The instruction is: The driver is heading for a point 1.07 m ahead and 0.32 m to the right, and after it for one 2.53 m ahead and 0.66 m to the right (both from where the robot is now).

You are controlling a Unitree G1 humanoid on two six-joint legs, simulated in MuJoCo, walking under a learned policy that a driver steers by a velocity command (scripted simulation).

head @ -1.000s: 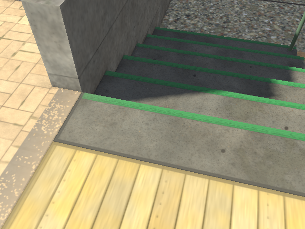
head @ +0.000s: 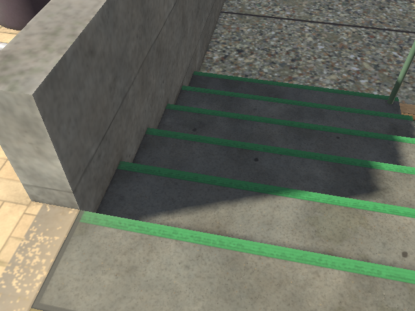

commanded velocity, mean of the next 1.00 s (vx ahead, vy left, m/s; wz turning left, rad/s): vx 0.50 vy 0.00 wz -0.06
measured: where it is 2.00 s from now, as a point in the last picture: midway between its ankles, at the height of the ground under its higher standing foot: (263, 212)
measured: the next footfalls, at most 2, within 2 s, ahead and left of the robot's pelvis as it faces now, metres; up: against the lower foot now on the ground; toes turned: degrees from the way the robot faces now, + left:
right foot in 0.30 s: +0.34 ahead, -0.17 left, +0.00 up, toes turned -2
left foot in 0.86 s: +0.66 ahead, +0.07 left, +0.00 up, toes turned +2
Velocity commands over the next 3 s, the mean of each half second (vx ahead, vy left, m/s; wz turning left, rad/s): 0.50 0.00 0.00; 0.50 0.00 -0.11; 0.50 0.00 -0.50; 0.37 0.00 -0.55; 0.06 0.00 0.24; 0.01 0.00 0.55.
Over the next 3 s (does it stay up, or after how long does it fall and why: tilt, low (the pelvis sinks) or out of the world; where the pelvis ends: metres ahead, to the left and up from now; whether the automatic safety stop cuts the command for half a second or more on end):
stays up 0.98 -0.22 -0.15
